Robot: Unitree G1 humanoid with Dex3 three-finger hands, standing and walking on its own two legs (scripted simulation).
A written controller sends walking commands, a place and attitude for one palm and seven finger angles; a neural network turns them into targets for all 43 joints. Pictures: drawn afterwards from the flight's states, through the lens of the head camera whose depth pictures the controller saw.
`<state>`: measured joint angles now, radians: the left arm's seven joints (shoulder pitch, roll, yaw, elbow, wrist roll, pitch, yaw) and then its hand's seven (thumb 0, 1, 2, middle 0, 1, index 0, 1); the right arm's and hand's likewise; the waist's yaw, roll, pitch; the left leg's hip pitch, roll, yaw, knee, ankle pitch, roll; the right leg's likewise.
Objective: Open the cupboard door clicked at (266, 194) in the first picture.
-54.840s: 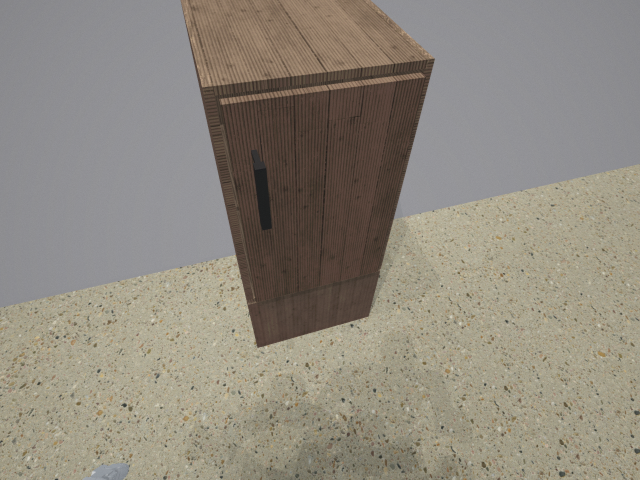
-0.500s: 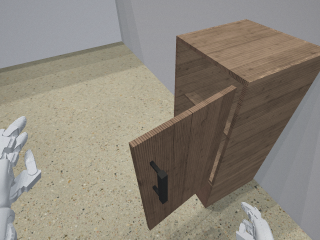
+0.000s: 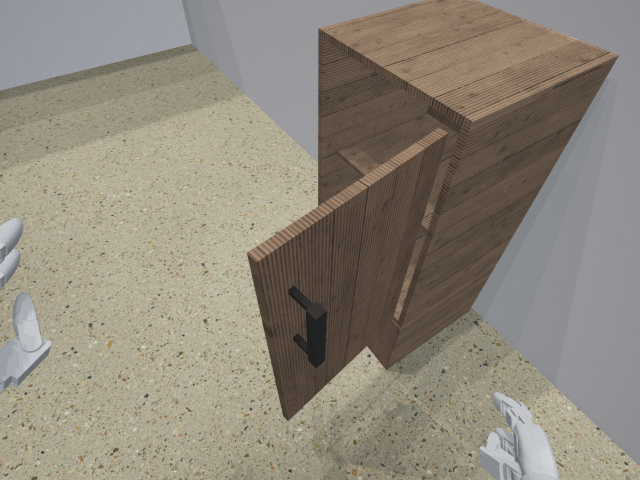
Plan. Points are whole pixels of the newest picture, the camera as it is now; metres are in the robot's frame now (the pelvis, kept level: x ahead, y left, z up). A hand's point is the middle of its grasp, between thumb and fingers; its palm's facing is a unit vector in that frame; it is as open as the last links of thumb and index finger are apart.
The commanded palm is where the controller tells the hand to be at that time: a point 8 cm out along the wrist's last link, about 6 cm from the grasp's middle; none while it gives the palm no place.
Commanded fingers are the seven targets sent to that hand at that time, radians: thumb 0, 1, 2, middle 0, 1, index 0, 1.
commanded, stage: step back with the hand held close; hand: left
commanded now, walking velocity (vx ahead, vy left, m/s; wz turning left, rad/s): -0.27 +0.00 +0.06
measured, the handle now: (307, 328) +0.33 +0.04 -0.03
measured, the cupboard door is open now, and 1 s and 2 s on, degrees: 99 99 99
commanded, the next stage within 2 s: stop stepping back and stand still in 0.78 s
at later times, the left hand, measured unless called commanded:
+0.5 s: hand out of the picture +0.10 +0.28 +0.16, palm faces +0.51 -0.74 -0.44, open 7.4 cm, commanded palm +0.03 +0.32 +0.17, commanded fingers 0.00 0.90 0.90 -0.20 -0.30 -0.20 -0.30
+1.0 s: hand out of the picture +0.04 +0.24 +0.17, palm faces +0.37 -0.82 -0.43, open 7.4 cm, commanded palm -0.02 +0.28 +0.17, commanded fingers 0.00 0.90 0.90 -0.20 -0.30 -0.20 -0.30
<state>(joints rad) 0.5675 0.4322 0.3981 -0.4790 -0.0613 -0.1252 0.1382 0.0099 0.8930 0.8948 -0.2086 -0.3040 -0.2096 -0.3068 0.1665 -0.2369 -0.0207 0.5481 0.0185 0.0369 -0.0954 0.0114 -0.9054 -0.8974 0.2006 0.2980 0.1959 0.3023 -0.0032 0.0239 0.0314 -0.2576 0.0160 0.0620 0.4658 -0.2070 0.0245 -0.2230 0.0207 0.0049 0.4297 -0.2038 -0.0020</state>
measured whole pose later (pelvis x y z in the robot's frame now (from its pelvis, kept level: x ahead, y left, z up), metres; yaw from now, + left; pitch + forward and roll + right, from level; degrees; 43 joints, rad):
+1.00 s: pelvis -0.17 -0.01 -0.02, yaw -2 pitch +1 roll -1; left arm 0.52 0.48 0.44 -0.58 -0.06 -0.20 0.14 0.01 0.89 0.90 -0.21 -0.30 -0.21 -0.31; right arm 0.16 -0.16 0.02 0.66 0.00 -0.09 -0.06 0.01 -0.90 -0.90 0.21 0.30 0.20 0.30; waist 0.00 -0.05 -0.01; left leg -0.46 0.01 0.03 0.54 -0.10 0.04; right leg -0.16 0.05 0.03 0.64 -0.46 0.00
